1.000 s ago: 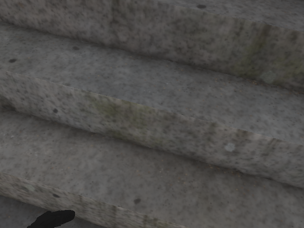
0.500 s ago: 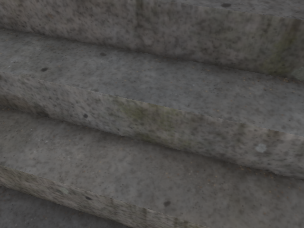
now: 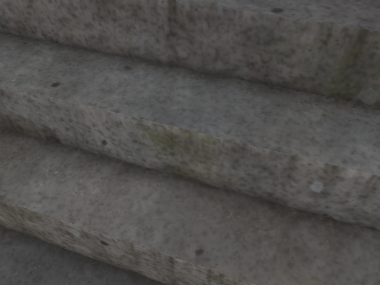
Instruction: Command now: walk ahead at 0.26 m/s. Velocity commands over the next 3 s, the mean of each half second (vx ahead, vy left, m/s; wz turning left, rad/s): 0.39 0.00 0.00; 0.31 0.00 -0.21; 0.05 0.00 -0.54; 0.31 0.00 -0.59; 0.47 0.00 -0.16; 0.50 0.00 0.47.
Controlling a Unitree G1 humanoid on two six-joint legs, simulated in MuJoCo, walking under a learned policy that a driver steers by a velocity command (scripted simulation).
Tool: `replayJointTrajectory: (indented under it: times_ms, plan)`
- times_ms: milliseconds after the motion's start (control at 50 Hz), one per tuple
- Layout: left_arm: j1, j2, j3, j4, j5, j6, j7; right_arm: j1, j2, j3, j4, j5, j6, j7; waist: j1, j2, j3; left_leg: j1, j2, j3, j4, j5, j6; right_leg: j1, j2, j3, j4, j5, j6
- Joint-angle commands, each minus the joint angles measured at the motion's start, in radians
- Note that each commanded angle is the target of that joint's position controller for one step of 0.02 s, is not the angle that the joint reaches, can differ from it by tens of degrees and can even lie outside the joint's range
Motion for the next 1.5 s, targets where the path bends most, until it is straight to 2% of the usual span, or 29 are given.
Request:
replayJointTrajectory:
  times_ms: [20,120,220,300,340,380,400,440,460,500,540,560,600,700,800,900,940,1000,1020,1040,1060,1080,1120,1160,1260,1360,1460,1480,1500]
  plan:
    - [0.141,0.175,0.06,0.032,-0.007,-0.007,0.003,-0.08,-0.077,-0.025,-0.097,-0.018,-0.024,0.016,0.067,-0.152,0.141,-0.462,0.07,0.024,0.468,-0.083,-0.008,0.08,-0.438,0.599,-0.343,-0.542,-0.268]
    - [0.161,0.124,0.072,0.095,0.011,-0.054,-0.011,-0.116,0.001,-0.014,-0.184,-0.017,-0.032,0.043,0.03,-0.054,0.112,-0.783,0.069,0.02,1.186,0.021,-0.026,0.167,-0.295,0.335,-0.263,-0.231,-0.228]
    - [0.215,0.101,0.059,0.101,0.021,-0.119,-0.015,-0.347,0.008,0.004,-0.394,-0.029,-0.016,0.037,0.057,-0.085,0.152,-1.228,0.129,-0.063,1.578,-0.147,0.009,0.292,-0.38,0.368,-0.311,-0.265,-0.203]
    - [0.173,0.166,0.068,0.082,0.028,-0.162,-0.017,-0.522,0.035,0.031,-0.556,0.003,-0.004,0.018,0.04,-0.107,0.24,-1.454,0.185,-0.098,1.699,-0.317,0.037,0.256,-0.459,0.281,-0.434,-0.289,-0.146]
    - [0.172,0.162,0.067,0.102,-0.022,-0.15,-0.035,-0.562,0.031,0.041,-0.62,-0.014,0.016,0.013,0.026,-0.098,0.253,-1.288,0.238,-0.034,1.437,-0.273,0.06,0.128,-0.392,0.162,-0.564,-0.228,-0.108]
    - [0.099,0.129,0.054,0.069,-0.058,-0.122,-0.041,-0.521,0.086,0.07,-0.619,0.003,0.028,0.051,0.03,-0.07,0.168,-0.62,0.209,0.152,0.979,-0.124,0.117,-0.189,-0.298,-0.02,-0.731,0.164,-0.13]
    - [0.063,0.155,0.057,0.02,-0.069,-0.115,-0.038,-0.39,0.091,0.057,-0.526,0.019,0.045,0.057,-0.006,-0.068,-0.024,-0.25,0.1,0.258,0.943,-0.09,0.111,-0.232,-0.275,-0.067,-0.622,0.614,-0.162]
    - [0.053,0.397,0.121,-0.028,-0.058,-0.158,-0.078,0.037,-0.036,-0.021,-0.403,0.014,0.056,0.031,-0.19,-0.2,-0.385,0.148,-0.035,0.2,0.796,-0.144,0.104,0.018,-0.348,-0.045,-0.067,1.706,-0.108]
    - [0.07,0.394,0.13,-0.024,-0.076,-0.178,-0.103,0.049,-0.113,-0.047,-0.379,-0.009,0.057,0.028,-0.212,-0.189,-0.449,0.185,-0.054,0.08,0.532,-0.197,0.087,0.11,-0.315,-0.009,0.167,1.526,-0.065]
    - [-0.003,0.176,0.107,-0.127,-0.043,-0.19,-0.153,0.034,-0.346,-0.129,-0.336,-0.034,0.06,-0.016,-0.192,0.276,-0.499,0.202,0.366,-0.99,-0.261,-0.629,0.164,-0.345,0.03,0.164,1.125,0.264,0.043]
    - [-0.112,-0.005,0.076,-0.277,0.034,-0.163,-0.119,-0.217,-0.243,-0.096,-0.302,-0.026,0.025,0.009,-0.017,0.161,-0.337,-0.044,0.396,-0.919,-0.279,-0.784,0.075,-0.568,-0.025,0.279,1.72,0.346,0.047]
    - [-0.18,-0.029,0.059,-0.322,0.05,-0.149,-0.107,-0.235,-0.134,-0.069,-0.22,-0.014,-0.002,0.013,0.023,0.125,-0.132,-0.199,0.347,-0.708,-0.132,-0.693,0.062,-0.671,-0.041,0.21,1.748,0.414,0.012]
    - [-0.158,-0.103,0.019,-0.327,0.047,-0.129,-0.091,-0.21,0.038,-0.02,-0.122,-0.042,-0.034,0.024,0.099,0.009,0.002,-0.332,0.267,-0.36,-0.006,-0.324,0.033,-0.758,-0.021,0.243,1.804,0.447,-0.028]
    - [-0.219,-0.07,0.015,-0.309,-0.024,-0.065,-0.014,-0.024,-0.011,-0.011,-0.043,-0.049,-0.116,0.052,0.053,-0.046,0.1,-0.219,0.319,-0.099,-0.222,0.299,-0.005,-0.969,0.051,0.168,1.854,0.189,0.01]
    - [-0.405,-0.085,0.002,-0.372,0.006,-0.034,-0.011,0.087,-0.046,-0.019,0.014,-0.027,-0.132,0.046,0.032,-0.073,0.098,0.003,0.234,0.117,-0.285,0.284,-0.084,-1.148,0.017,0.068,1.743,0.129,-0.02]
    - [-0.543,-0.108,-0.02,-0.42,-0.007,0.014,-0.039,0.232,-0.106,-0.039,0.018,-0.02,-0.102,-0.045,-0.051,0.08,-0.017,0.348,0.261,0.179,-0.413,0.848,0.005,-1.075,-0.077,-0.168,1.432,-0.071,-0.005]
    - [-0.509,-0.145,-0.04,-0.399,-0.025,0.027,-0.046,0.178,-0.122,-0.034,-0.015,-0.002,-0.075,-0.081,0.004,0.129,-0.08,0.414,0.272,0.257,-0.337,1.27,0.012,-0.862,-0.077,-0.153,1.184,-0.217,-0.046]
    - [-0.199,-0.004,-0.002,-0.292,-0.007,0.03,-0.041,0.106,-0.223,-0.045,-0.119,0.039,-0.08,-0.056,0.063,0.266,-0.269,0.379,0.352,0.253,0.008,2.022,0.085,-0.355,0.066,-0.226,0.874,-0.425,-0.09]
    - [-0.136,0.03,0.012,-0.287,0.006,0.022,-0.043,0.09,-0.274,-0.058,-0.143,0.047,-0.08,-0.026,0.095,0.243,-0.332,0.339,0.34,0.245,0.196,1.836,0.099,-0.208,0.092,-0.122,0.665,-0.396,-0.095]
    - [-0.088,0.108,0.045,-0.289,0.008,0.029,-0.025,-0.025,-0.287,-0.071,-0.235,0.03,-0.08,-0.004,0.155,0.128,-0.312,-0.008,0.25,0.194,0.487,1.448,0.029,-0.06,-0.03,0.278,0.524,-0.446,-0.175]
    - [-0.19,0.194,0.088,-0.318,-0.007,0.046,-0.008,-0.157,-0.217,-0.065,-0.307,-0.009,-0.075,0.023,0.157,-0.196,-0.307,-0.278,0.021,0.106,0.967,0.282,-0.049,-0.056,-0.174,0.807,0.179,-0.47,-0.301]
    - [-0.338,0.178,0.088,-0.379,0.024,0.054,-0.013,-0.179,-0.093,-0.037,-0.364,-0.049,-0.076,0.038,0.077,-0.084,-0.259,-0.466,0.004,-0.123,1.368,0.184,-0.085,-0.136,-0.216,0.898,0.061,-0.206,-0.303]
    - [-0.33,0.12,0.075,-0.308,0.027,0.034,-0.009,-0.112,-0.011,-0.01,-0.391,-0.053,-0.058,0.019,-0.041,0.078,-0.014,-0.61,0.025,-0.108,1.447,0.311,-0.087,-0.312,-0.218,0.601,0.269,0.038,-0.217]
    - [-0.365,0.068,0.055,-0.291,0.078,0.013,-0.012,0.0,-0.007,0.004,-0.376,-0.078,-0.027,-0.002,-0.123,0.056,-0.011,-0.656,-0.01,-0.084,1.593,0.277,-0.078,-0.321,-0.138,0.315,0.368,-0.013,-0.122]
    - [-0.315,0.063,0.026,-0.295,0.045,-0.039,-0.019,-0.148,-0.058,0.008,-0.423,-0.057,0.053,-0.028,-0.087,-0.012,0.07,-0.636,0.01,-0.051,1.425,0.304,-0.13,-0.459,-0.142,0.201,0.302,-0.01,-0.085]
    - [-0.314,0.167,0.055,-0.392,0.071,-0.001,0.045,-0.211,-0.077,0.027,-0.5,-0.05,0.091,-0.031,-0.047,-0.122,-0.051,-0.576,0.032,0.015,1.041,0.192,-0.168,-0.201,-0.19,0.346,0.31,0.464,-0.128]
    - [-0.395,0.158,0.072,-0.43,0.055,-0.054,0.006,0.083,-0.139,-0.025,-0.428,-0.018,0.074,-0.077,-0.162,-0.189,-0.224,0.036,0.042,0.066,0.219,0.026,0.01,-0.112,-0.186,0.287,0.43,1.08,-0.017]
    - [-0.444,0.139,0.075,-0.433,0.013,-0.052,-0.012,0.151,-0.114,-0.029,-0.396,-0.025,0.054,-0.077,-0.239,-0.088,-0.186,0.113,0.063,0.055,-0.063,0.277,0.074,-0.139,-0.073,0.188,0.742,0.806,0.027]
    - [-0.409,0.015,0.062,-0.455,0.008,-0.04,-0.043,0.062,-0.104,-0.012,-0.371,-0.052,0.041,-0.058,-0.103,0.19,-0.105,0.232,0.189,-0.259,0.08,0.85,0.139,-0.517,0.119,0.205,1.103,-0.097,0.125]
